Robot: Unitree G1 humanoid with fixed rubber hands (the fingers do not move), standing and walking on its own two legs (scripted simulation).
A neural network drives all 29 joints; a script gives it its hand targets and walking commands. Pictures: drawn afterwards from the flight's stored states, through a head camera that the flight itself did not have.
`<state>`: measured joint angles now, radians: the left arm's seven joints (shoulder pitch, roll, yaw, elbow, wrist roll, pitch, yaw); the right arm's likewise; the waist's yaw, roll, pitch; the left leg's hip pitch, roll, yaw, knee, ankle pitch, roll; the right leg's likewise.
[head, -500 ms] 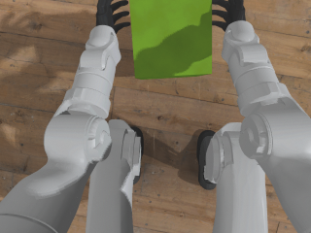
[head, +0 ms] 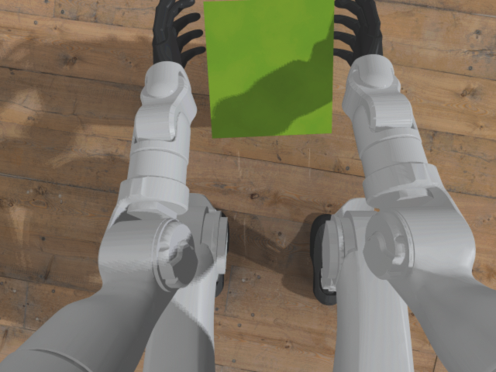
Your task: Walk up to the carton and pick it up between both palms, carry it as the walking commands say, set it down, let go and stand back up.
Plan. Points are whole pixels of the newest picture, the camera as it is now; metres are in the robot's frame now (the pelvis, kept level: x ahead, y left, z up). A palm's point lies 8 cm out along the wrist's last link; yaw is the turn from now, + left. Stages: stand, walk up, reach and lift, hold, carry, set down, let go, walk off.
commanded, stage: reach and lift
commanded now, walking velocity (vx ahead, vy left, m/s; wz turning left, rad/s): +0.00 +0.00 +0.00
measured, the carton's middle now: (265, 79) +0.51 +0.02 -0.21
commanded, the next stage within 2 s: none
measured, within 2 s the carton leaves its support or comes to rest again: neither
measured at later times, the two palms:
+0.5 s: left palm (149, 56) +0.48 +0.15 -0.03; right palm (385, 43) +0.50 -0.11 -0.04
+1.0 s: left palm (119, 46) +0.47 +0.14 +0.04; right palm (423, 30) +0.48 -0.11 +0.03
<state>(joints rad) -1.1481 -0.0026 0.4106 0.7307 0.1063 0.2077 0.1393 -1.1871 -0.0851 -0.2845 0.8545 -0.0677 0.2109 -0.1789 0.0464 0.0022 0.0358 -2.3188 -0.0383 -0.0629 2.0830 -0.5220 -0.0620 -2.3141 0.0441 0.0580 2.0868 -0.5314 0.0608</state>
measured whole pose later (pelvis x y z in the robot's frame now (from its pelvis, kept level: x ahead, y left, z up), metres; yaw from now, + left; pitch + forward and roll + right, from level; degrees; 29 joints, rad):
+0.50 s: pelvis -0.01 +0.00 +0.04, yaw +1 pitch +44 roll +0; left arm -1.07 -0.10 0.50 0.63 0.23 0.30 0.14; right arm -1.12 0.00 -0.38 0.78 -0.19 0.30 -0.16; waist 0.03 0.00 -0.09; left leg -2.22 -0.06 -0.07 1.94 -0.48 -0.06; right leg -2.21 0.05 0.06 1.95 -0.51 0.07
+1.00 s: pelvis +0.00 +0.00 +0.09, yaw +1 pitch +41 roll +0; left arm -0.97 -0.14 0.51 0.64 0.27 0.31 0.16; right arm -1.01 0.05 -0.40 0.76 -0.24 0.33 -0.16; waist 0.03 0.01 -0.18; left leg -2.04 -0.05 -0.08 1.80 -0.48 -0.06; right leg -2.02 0.05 0.06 1.81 -0.51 0.05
